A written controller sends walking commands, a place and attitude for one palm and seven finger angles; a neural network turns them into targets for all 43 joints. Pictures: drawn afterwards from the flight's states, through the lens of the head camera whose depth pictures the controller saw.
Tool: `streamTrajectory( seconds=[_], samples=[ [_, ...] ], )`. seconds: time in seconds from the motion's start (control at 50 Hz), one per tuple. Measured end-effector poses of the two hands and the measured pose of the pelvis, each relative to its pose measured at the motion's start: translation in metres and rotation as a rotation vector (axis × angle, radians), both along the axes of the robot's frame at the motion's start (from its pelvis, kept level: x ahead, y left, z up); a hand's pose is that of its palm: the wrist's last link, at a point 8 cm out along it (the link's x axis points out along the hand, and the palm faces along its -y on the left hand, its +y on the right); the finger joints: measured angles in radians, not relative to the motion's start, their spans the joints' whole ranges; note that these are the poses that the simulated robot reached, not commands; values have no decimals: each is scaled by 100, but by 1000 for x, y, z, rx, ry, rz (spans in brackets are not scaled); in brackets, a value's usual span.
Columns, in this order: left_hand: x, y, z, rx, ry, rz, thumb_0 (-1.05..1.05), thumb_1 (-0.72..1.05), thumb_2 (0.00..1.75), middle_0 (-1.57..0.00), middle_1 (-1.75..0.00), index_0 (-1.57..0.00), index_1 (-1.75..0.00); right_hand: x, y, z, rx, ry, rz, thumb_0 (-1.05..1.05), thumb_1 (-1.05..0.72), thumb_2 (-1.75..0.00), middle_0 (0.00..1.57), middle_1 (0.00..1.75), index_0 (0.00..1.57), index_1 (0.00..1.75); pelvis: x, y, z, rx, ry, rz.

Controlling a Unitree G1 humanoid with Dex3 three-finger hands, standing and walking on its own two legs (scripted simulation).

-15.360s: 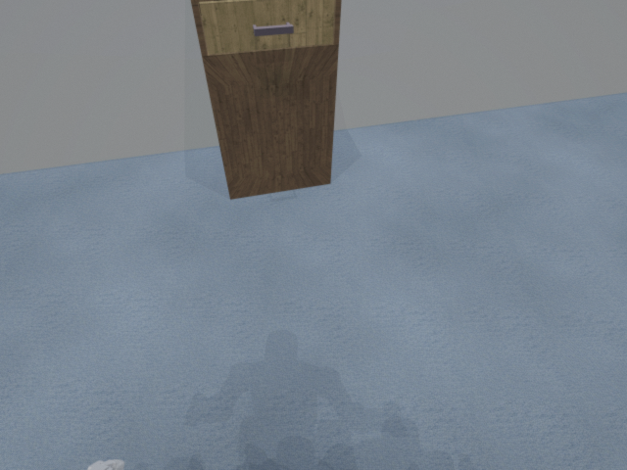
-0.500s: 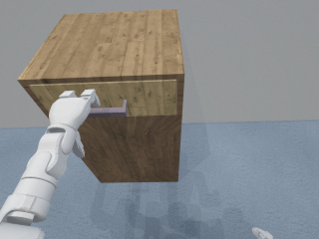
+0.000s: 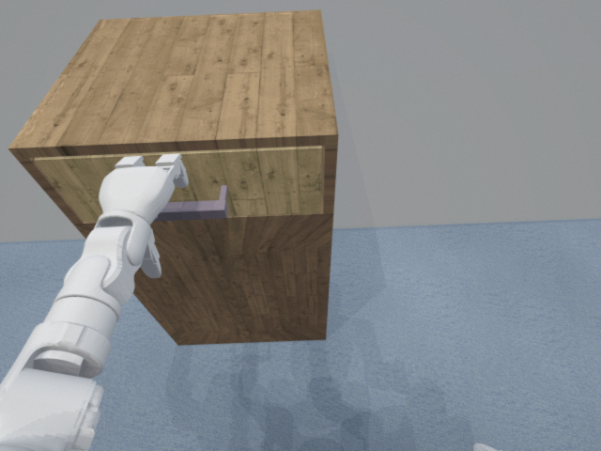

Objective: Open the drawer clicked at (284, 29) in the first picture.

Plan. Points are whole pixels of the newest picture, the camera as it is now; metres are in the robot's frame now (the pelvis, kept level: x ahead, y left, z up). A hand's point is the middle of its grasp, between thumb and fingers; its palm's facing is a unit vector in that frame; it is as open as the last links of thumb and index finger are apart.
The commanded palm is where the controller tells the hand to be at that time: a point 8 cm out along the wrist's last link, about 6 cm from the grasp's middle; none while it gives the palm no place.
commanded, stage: move the hooked fingers above the handle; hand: left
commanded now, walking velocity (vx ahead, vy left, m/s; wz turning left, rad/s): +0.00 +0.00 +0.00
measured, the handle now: (188, 201) +0.50 +0.22 +0.01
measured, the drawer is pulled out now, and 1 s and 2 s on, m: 0.00 0.00 0.00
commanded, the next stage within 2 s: lower the fingers behind the handle in 0.88 s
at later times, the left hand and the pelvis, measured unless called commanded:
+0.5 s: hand (166, 200) +0.45 +0.23 +0.06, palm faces -0.04 -0.02 -1.00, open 13.7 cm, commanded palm +0.43 +0.24 +0.12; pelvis -0.01 +0.00 +0.00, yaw -1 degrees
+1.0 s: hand (161, 202) +0.45 +0.23 +0.06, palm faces -0.02 -0.02 -1.00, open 13.8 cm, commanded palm +0.43 +0.24 +0.12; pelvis +0.00 +0.00 +0.00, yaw -1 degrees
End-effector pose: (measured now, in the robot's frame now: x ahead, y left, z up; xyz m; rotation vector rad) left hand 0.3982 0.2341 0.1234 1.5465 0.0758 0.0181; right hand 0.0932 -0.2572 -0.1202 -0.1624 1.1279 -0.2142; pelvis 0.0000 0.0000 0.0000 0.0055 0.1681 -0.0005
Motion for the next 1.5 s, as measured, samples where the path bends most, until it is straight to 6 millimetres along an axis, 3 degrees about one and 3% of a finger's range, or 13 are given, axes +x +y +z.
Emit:
streamTrajectory(
  seconds=[0.28,0.44,1.08,1.26,1.5],
  samples=[
    [34,-7,-7,10,8,-1,0,-49,30,-32,-120,-32,-120,-62,-17,-5,-39,129,-91,0,-90,-90,20,30,20,30,-6,-3,-4,-3,50,-8],
    [36,-7,-7,8,-3,-1,0,-49,30,-34,-122,-34,-122,-84,-17,-6,-32,174,-125,0,-90,-90,20,30,20,30,-6,-2,-3,-3,56,-20],
    [31,3,-10,10,5,25,0,-49,30,-33,-120,-33,-121,-41,-4,-4,-18,83,-75,0,-90,-90,20,30,20,30,0,5,-3,-7,51,-16],
    [27,6,-27,1,33,-4,0,-49,30,-32,-120,-32,-120,-42,-6,-5,-32,104,-67,0,-90,-90,21,30,20,30,1,4,-5,-9,66,-10],
    [29,11,-43,5,18,23,0,-49,30,-32,-120,-32,-120,-58,-11,-9,-44,149,-92,0,-90,-90,20,30,20,30,0,4,-10,-14,96,-13]
  ],
)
